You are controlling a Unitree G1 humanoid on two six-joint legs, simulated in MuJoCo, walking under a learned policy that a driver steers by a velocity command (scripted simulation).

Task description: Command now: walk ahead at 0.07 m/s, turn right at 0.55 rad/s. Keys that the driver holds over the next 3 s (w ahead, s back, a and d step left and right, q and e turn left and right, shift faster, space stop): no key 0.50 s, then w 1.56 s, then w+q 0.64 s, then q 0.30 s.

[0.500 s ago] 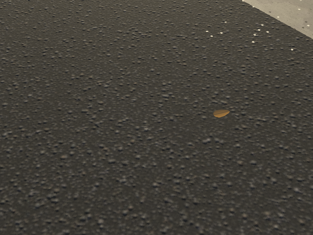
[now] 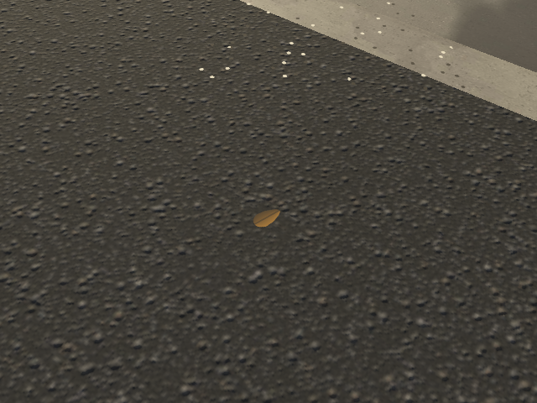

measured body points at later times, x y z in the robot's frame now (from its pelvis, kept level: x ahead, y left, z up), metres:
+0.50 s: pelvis +0.01 -0.02 +0.00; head +0.02 -0.03 +0.45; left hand +0.18 +0.20 -0.11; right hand +0.05 -0.29 -0.14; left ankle +0.00 +0.10 -0.74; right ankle +0.01 -0.12 -0.74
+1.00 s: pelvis +0.11 -0.03 +0.01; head +0.13 -0.04 +0.46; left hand +0.06 +0.24 -0.13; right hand +0.27 -0.28 -0.10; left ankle +0.22 +0.09 -0.70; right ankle +0.01 -0.11 -0.74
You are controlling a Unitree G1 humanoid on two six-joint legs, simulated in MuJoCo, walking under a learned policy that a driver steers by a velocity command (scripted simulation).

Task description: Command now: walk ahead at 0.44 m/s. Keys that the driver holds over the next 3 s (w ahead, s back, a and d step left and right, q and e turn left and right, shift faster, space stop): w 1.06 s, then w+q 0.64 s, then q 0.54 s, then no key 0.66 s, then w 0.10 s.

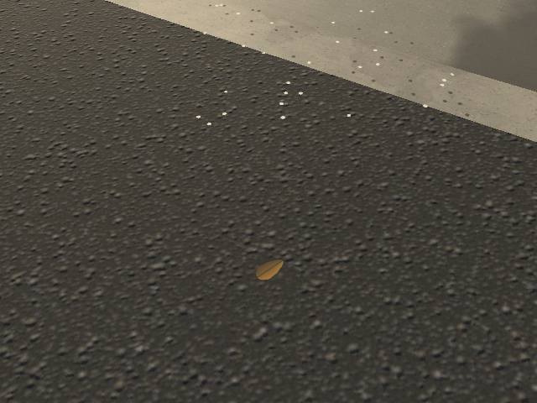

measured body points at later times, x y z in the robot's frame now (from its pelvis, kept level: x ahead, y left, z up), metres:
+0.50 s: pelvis +0.26 +0.06 +0.00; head +0.28 +0.07 +0.45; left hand +0.41 +0.30 -0.13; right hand +0.20 -0.18 -0.14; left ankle +0.18 +0.13 -0.75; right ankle +0.42 -0.08 -0.69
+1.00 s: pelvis +0.54 +0.03 +0.00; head +0.56 +0.02 +0.45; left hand +0.50 +0.27 -0.14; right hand +0.67 -0.22 -0.13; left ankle +0.67 +0.19 -0.68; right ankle +0.50 -0.04 -0.75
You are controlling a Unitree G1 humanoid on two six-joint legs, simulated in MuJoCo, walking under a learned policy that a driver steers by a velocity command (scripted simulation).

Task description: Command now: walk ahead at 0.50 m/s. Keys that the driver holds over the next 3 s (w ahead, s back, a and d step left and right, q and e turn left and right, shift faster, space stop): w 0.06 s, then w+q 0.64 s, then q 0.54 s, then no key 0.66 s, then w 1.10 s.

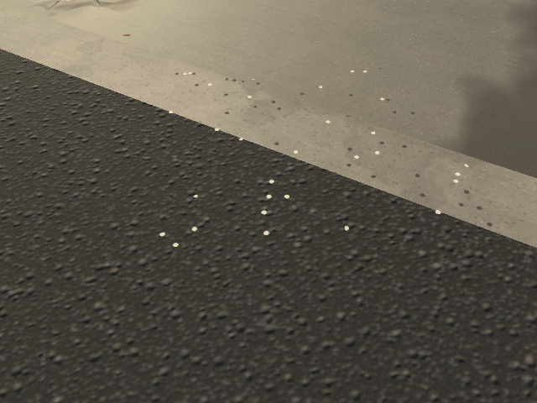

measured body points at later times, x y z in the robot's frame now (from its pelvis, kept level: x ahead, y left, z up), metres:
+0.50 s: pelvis +0.28 +0.07 +0.00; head +0.30 +0.09 +0.45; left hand +0.38 +0.34 -0.13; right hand +0.31 -0.20 -0.14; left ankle +0.25 +0.11 -0.75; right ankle +0.39 -0.09 -0.68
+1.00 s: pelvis +0.51 +0.07 +0.00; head +0.56 +0.07 +0.44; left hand +0.49 +0.35 -0.12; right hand +0.72 -0.15 -0.14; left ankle +0.46 +0.17 -0.66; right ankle +0.59 +0.00 -0.75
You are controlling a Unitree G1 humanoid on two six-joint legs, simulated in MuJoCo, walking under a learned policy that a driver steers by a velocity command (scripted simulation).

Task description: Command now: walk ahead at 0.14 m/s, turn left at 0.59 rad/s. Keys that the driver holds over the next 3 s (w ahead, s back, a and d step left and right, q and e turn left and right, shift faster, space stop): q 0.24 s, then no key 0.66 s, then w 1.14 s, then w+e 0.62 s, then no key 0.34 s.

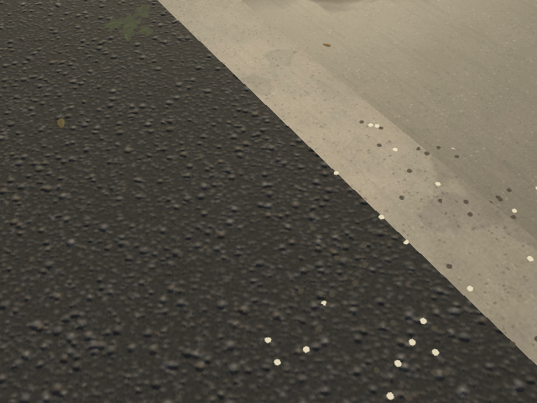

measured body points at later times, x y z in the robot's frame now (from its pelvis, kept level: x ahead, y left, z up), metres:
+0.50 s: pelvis +0.05 +0.04 +0.00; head +0.07 +0.06 +0.45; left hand +0.07 +0.32 -0.14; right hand +0.24 -0.18 -0.10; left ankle +0.06 +0.12 -0.74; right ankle +0.07 -0.10 -0.69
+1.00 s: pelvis +0.06 +0.01 +0.00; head +0.06 +0.01 +0.45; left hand +0.07 +0.27 -0.14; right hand +0.17 -0.23 -0.14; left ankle +0.06 +0.12 -0.74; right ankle +0.07 -0.09 -0.74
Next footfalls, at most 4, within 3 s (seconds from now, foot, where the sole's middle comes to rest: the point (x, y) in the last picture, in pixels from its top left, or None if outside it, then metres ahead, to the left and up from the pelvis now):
0.26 left None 0.10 0.13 -0.78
0.66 right None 0.11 -0.08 -0.78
1.64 right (274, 376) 0.50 0.05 -0.78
2.18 left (184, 283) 0.76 0.30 -0.78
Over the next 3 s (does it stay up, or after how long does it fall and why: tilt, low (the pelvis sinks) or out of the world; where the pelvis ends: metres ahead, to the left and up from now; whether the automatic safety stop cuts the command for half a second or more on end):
stays up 0.99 0.17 0.00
